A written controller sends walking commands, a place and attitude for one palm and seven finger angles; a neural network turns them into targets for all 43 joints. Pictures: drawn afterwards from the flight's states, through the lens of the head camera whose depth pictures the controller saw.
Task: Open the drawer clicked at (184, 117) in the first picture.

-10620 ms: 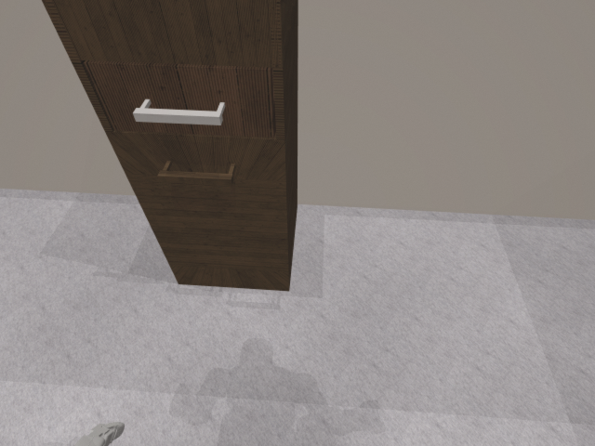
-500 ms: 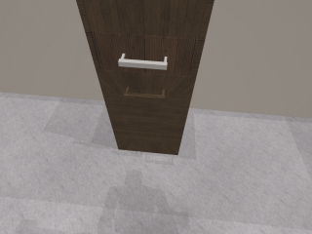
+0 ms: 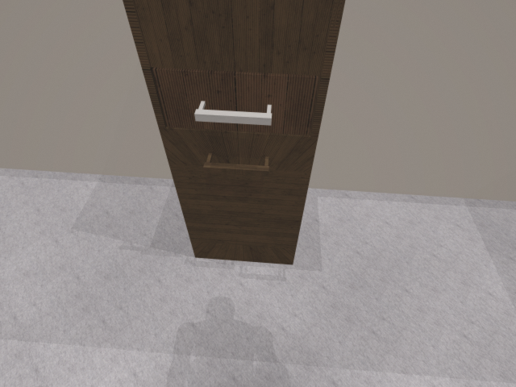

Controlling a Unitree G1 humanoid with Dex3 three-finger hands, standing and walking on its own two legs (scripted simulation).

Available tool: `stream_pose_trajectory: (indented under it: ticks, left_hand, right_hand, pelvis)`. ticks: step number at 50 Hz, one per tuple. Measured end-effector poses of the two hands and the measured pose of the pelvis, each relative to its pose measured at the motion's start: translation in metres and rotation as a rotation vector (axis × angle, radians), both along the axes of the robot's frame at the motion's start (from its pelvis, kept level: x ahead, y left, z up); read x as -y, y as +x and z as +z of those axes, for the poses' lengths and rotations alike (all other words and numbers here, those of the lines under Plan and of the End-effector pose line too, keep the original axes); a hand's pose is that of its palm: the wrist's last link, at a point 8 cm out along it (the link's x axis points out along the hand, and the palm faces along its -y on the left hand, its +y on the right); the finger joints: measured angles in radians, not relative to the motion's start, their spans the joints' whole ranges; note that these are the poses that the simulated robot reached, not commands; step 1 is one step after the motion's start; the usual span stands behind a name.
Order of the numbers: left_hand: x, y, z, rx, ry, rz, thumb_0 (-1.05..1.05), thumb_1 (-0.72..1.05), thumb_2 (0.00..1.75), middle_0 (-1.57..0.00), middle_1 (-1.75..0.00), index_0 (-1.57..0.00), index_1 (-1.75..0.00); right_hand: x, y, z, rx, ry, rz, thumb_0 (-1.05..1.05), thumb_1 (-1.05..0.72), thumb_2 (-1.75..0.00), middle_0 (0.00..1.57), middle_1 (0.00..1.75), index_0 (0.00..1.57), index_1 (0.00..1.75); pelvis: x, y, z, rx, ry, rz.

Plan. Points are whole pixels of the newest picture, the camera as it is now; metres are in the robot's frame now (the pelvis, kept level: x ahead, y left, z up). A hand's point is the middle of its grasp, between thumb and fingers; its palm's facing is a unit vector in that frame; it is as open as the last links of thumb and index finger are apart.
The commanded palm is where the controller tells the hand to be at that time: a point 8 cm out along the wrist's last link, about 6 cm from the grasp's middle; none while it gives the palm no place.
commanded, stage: shuffle to correct the standing spot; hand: left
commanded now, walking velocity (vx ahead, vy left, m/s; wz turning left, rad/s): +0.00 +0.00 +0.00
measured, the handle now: (234, 112) +0.71 +0.10 +0.03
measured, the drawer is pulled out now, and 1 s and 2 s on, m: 0.00 0.00 0.00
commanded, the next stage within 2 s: come to a stop and stand still in 0.84 s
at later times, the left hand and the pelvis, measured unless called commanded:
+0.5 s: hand out of the picture +0.00 +0.10 -0.17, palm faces +0.15 -0.98 -0.15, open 7.4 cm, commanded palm none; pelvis +0.09 -0.04 -0.01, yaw +2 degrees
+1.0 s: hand (205, 301) +0.31 +0.13 -0.17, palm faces +0.00 -0.98 -0.22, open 7.3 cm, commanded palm none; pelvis +0.24 -0.07 +0.00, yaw +0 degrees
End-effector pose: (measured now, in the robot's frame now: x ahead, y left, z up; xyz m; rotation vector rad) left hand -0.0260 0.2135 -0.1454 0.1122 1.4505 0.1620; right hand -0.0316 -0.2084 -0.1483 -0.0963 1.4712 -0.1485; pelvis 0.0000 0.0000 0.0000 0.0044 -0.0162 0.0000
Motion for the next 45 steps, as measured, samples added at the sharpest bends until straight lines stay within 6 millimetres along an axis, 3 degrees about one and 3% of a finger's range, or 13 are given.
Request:
stream_pose_trajectory:
  ticks: [10,19,23,28,32,34,37,45]
  left_hand:
    - [0.018,-0.004,-0.002,-0.039,-0.029,0.016,0.00,0.91,0.90,-0.20,-0.29,-0.20,-0.30]
    - [0.043,0.016,-0.004,-0.041,-0.013,0.069,0.00,0.91,0.90,-0.20,-0.29,-0.20,-0.30]
    - [0.055,0.020,-0.002,-0.064,-0.022,0.119,0.00,0.91,0.90,-0.20,-0.29,-0.20,-0.30]
    - [0.068,0.024,0.000,-0.158,-0.066,0.134,0.00,0.91,0.90,-0.20,-0.29,-0.20,-0.30]
    - [0.066,0.039,-0.012,-0.224,-0.105,0.132,0.00,0.91,0.90,-0.20,-0.29,-0.20,-0.30]
    - [0.061,0.057,-0.019,-0.240,-0.116,0.109,0.00,0.91,0.90,-0.20,-0.29,-0.20,-0.30]
    - [0.048,0.103,-0.020,-0.191,-0.099,0.055,0.00,0.91,0.90,-0.20,-0.29,-0.20,-0.30]
    - [0.024,0.260,-0.006,0.098,-0.003,-0.017,0.01,0.93,0.90,-0.20,-0.29,-0.19,-0.29]
  right_hand:
    - [-0.003,0.000,-0.003,-0.021,0.017,-0.031,0.01,-0.90,-0.90,0.20,0.30,0.20,0.30]
    - [0.026,0.035,-0.015,-0.034,0.020,-0.025,0.01,-0.90,-0.90,0.20,0.30,0.20,0.30]
    - [0.041,0.081,-0.008,-0.016,-0.002,0.026,0.01,-0.91,-0.90,0.20,0.30,0.20,0.30]
    - [0.054,0.163,-0.001,0.088,-0.060,0.072,0.02,-0.93,-0.90,0.20,0.30,0.20,0.30]
    - [0.050,0.229,-0.002,0.198,-0.095,0.097,0.02,-0.93,-0.90,0.20,0.30,0.19,0.30]
    - [0.045,0.250,-0.002,0.247,-0.105,0.090,0.01,-0.92,-0.90,0.20,0.30,0.19,0.30]
    - [0.039,0.262,0.004,0.265,-0.098,0.061,0.01,-0.92,-0.90,0.20,0.30,0.20,0.30]
    - [0.060,0.247,0.014,0.113,-0.103,0.014,0.00,-0.94,-0.90,0.20,0.30,0.20,0.30]
  pelvis:
    - [0.007,0.017,-0.001,-0.009,0.006,-0.002]
    - [0.032,0.055,-0.011,-0.030,0.003,0.012]
    - [0.037,0.077,-0.008,-0.042,-0.005,0.027]
    - [0.033,0.108,-0.008,-0.046,-0.014,0.032]
    - [0.024,0.139,-0.019,-0.036,-0.023,0.022]
    - [0.021,0.152,-0.023,-0.027,-0.010,0.002]
    - [0.021,0.170,-0.017,-0.018,-0.011,-0.017]
    - [0.041,0.213,-0.001,-0.033,-0.018,-0.007]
